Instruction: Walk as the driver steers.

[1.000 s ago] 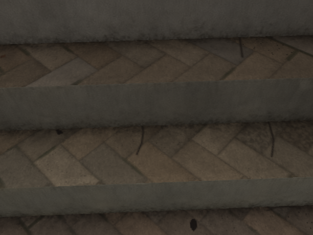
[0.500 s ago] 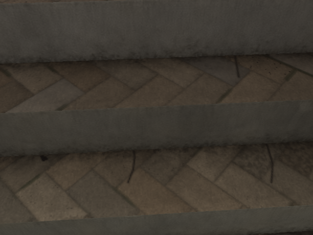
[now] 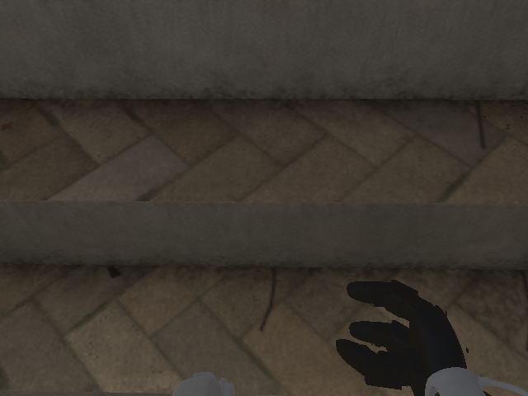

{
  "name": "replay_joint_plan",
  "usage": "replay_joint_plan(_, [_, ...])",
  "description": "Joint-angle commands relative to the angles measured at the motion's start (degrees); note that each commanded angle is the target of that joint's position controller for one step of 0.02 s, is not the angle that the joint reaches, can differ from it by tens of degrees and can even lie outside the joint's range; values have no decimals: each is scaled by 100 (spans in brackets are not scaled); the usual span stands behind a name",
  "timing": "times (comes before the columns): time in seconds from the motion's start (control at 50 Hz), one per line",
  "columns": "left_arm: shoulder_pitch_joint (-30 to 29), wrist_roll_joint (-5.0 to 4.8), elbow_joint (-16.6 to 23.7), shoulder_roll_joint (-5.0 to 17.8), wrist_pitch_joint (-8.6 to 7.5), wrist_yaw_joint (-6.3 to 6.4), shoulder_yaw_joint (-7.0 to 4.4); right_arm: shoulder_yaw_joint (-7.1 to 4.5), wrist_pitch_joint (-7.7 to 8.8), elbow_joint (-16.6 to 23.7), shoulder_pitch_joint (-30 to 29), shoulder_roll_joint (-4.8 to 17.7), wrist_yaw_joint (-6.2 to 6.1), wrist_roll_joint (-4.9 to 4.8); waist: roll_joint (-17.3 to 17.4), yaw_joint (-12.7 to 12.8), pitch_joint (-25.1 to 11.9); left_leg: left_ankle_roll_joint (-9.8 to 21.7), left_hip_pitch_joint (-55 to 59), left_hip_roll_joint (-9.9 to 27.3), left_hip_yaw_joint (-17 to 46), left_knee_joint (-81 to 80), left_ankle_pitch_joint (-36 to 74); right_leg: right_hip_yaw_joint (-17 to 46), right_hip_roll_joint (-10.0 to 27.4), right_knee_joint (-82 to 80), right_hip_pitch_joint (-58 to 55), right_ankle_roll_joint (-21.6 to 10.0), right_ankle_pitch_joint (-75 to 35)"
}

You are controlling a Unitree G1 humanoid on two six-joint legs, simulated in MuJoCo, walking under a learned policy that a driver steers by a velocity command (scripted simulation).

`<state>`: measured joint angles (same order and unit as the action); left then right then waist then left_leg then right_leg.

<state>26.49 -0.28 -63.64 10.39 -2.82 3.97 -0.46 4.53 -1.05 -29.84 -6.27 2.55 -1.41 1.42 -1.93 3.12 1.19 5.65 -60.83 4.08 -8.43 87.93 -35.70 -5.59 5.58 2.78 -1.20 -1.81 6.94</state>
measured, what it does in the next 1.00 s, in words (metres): climbs: right foot 0.21 m higher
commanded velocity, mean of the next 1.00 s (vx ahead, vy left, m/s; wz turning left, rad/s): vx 0.50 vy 0.00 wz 0.00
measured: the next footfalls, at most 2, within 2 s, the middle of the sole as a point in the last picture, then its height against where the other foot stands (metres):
right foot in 0.58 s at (339, 329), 0.21 m higher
left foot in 1.06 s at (234, 147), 0.21 m higher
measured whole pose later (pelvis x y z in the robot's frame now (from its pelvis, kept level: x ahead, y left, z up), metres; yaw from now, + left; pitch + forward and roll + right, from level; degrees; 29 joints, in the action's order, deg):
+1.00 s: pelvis +0.47 +0.02 +0.42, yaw +0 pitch +4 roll +3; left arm 27.1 -1.1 -66.0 6.0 -7.3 1.3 -0.5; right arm 4.9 1.9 -33.7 -4.0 -1.9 -1.5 -0.5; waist -3.0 1.9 -0.5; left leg 10.1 -76.7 1.8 -6.2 106.3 -15.5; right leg -7.7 3.6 11.2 3.8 -3.3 10.6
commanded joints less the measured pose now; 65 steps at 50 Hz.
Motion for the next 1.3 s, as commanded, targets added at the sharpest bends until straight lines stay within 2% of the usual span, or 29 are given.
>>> replay_joint_plan(0.02, [-3,-184,689,1304,-187,-280,-278,-425,125,-363,2132,749,-135,-142,-965,-1203,-2428,522,4505,-464,870,-1806,93,30,803,3089,901,-946,-9444])
replay_joint_plan(0.04, [-432,-204,1017,1418,-293,-471,-356,-634,58,-543,2629,1364,-230,65,-15,-1450,-2553,755,4781,246,2890,-3698,-1504,52,369,4704,1652,-752,-7872])
replay_joint_plan(0.06, [-1183,20,1356,991,-340,-660,-377,-876,-116,-883,2834,2009,-331,151,1977,-1543,-2308,1212,4977,1186,6034,-6412,-2941,402,-811,7197,3328,-628,-1865])
replay_joint_plan(0.08, [-1795,307,1706,491,-279,-716,-351,-961,-83,-1074,2585,2217,-296,18,1649,-1397,-1655,826,4328,1292,6741,-7526,-2302,1673,-1036,9882,4115,-428,-446])
replay_joint_plan(0.12, [-1672,380,2167,-266,-96,-517,-115,-752,76,-1563,1651,1372,-144,114,372,-353,24,486,2906,1226,4733,-6322,-1566,1532,-786,11155,5409,-431,-497])
replay_joint_plan(0.18, [-1156,253,2251,-622,100,-209,63,-426,337,-2407,1943,161,91,218,521,206,424,88,2754,753,2622,-5944,402,1591,-921,11999,6106,-568,-2])
replay_joint_plan(0.26, [-1800,180,2437,-510,74,-256,123,-542,717,-2799,2439,641,133,65,88,123,458,110,3079,616,1375,-6651,2206,1321,-962,10851,6399,-532,-509])
replay_joint_plan(0.34, [-2509,94,2539,-864,91,-50,201,-607,928,-3247,3740,1000,184,34,378,-444,379,556,5451,1203,1819,-7083,2249,1284,-1050,14074,9109,-687,937])
replay_joint_plan(0.46, [-3961,145,3342,-743,253,-319,319,-489,853,-3334,4190,732,-113,-140,587,-637,434,408,5095,748,1051,-8257,2512,-214,-253,10863,8007,-436,591])
replay_joint_plan(0.52, [-3939,20,3304,-1073,425,-390,488,-602,658,-3563,4729,905,-295,-243,1059,-866,-112,654,6179,750,402,-8825,6096,-915,-224,8730,6276,-825,1909])
replay_joint_plan(0.56, [-2183,-177,2645,-587,339,-307,313,-624,860,-2998,4148,1427,-242,-354,1358,108,-1378,769,5763,1263,239,-6775,13051,-1236,-1029,7619,3164,-1029,2150])
replay_joint_plan(0.58, [-1256,-106,2439,-272,352,-281,207,-772,995,-2942,4080,1951,-80,-533,1948,538,-2150,733,6170,1373,295,-5624,13599,-764,-1166,6635,2251,-1063,2326])
replay_joint_plan(0.6, [-767,27,2103,234,323,-341,-10,-867,1119,-2797,3941,2093,53,-511,1634,763,-2671,698,5746,1152,566,-4414,12518,194,-1036,5924,1234,-1088,2299])
replay_joint_plan(0.62, [-393,204,1861,710,373,-203,-229,-833,1120,-2450,3727,1627,280,-470,270,778,-2487,330,3460,163,749,-2411,10089,3465,367,4133,493,-1749,4010])
replay_joint_plan(0.64, [-532,270,1692,1072,537,-117,-446,-954,1104,-2217,2872,1532,424,-209,-606,871,-2549,181,2702,-1009,1042,842,4119,6383,1030,1301,918,-2141,5092])
replay_joint_plan(0.68, [-1381,190,1177,468,333,-165,-351,-733,884,-1242,2044,522,330,188,288,-95,-839,208,1074,-660,1691,2977,3900,5035,1059,1858,2389,-1415,5112])
replay_joint_plan(0.74, [-1530,327,291,-649,-88,-261,-70,-415,726,-906,2249,-259,118,117,348,-917,384,515,-69,-701,2000,3914,3518,2666,725,2122,3640,-854,2921])
replay_joint_plan(0.8, [-984,181,28,-459,-368,-410,11,-244,556,-914,2003,-323,63,-92,200,-907,640,496,-839,-747,1712,3706,3350,1380,621,1679,3382,-672,1214])
replay_joint_plan(0.88, [-325,81,-147,35,-598,-497,-3,-180,452,-455,863,-261,-207,-240,177,-714,712,489,-2244,-730,1423,5222,2321,1074,747,934,2535,-763,1118])
replay_joint_plan(0.94, [-38,-35,-148,145,-557,-383,-56,-139,361,179,-246,26,-71,-65,180,-467,492,382,-1261,-245,279,2531,2317,498,384,44,2485,-658,879])
replay_joint_plan(0.98, [577,-70,-136,295,-489,-122,-172,-51,271,150,-390,-108,29,-179,-444,-100,-154,449,82,12,-387,971,1712,312,530,-829,1616,-1081,-602])
replay_joint_plan(1.0, [50,-282,216,253,-459,-62,-127,-32,313,-232,10,-125,82,-309,-191,-410,-679,502,1952,-369,-703,-568,1614,-350,307,-343,1909,-1045,-3744])
replay_joint_plan(1.04, [524,-288,353,1100,-678,-98,-303,-199,272,-684,1551,233,-9,-381,-983,-888,-2103,536,3271,-922,-719,-1100,494,-140,951,1747,427,-1450,-9830])
replay_joint_plan(1.08, [8,-331,849,1213,-831,-460,-460,-598,239,-1113,2830,1281,22,36,-557,-1377,-2983,815,4781,-334,1770,-3041,-311,215,670,4557,1095,-1114,-8813])
replay_joint_plan(1.1, [-506,-208,1203,888,-869,-738,-468,-808,66,-1427,3238,1794,-144,225,815,-1445,-2829,1329,5070,624,4903,-5519,-2554,331,-292,6448,2766,-1007,-5122])
replay_joint_plan(1.12, [-1110,215,1507,512,-803,-806,-518,-1006,-31,-1604,2740,1959,-213,114,1247,-1327,-2373,1440,4796,1046,6823,-7226,-3386,965,-1092,9732,4218,-806,-1249])
replay_joint_plan(1.14, [-1458,523,2075,-265,-697,-725,-336,-977,85,-1673,1901,1726,-114,15,777,-815,-1764,946,4148,1199,6375,-7146,-3009,1679,-1013,11804,5198,-702,-890])
replay_joint_plan(1.2, [-1499,409,2671,-1196,-483,-497,120,-595,503,-2928,1929,202,-12,85,-65,145,258,274,2640,786,3260,-6140,-411,1724,-903,12373,6733,-977,-898])
replay_joint_plan(1.3, [-1663,12,2547,-1070,-131,-167,237,-549,896,-3316,2587,575,234,-22,320,61,387,346,3185,789,1774,-7013,2130,1059,-1066,13172,7632,-750,-435])
Velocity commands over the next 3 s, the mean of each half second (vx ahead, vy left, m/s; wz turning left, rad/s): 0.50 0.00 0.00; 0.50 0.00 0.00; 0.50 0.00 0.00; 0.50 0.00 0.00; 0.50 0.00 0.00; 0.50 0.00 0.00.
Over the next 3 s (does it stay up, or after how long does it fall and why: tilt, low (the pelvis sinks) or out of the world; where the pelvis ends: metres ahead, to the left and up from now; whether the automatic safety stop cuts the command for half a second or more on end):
stays up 1.39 -0.01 1.25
